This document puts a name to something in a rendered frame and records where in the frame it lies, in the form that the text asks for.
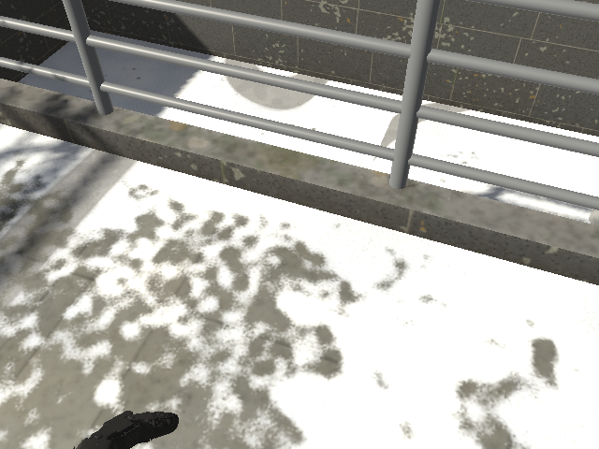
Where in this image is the robot left hand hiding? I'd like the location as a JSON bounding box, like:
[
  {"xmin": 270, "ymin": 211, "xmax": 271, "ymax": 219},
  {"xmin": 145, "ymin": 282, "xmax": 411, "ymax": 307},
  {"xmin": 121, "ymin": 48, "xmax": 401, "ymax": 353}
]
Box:
[{"xmin": 73, "ymin": 411, "xmax": 179, "ymax": 449}]

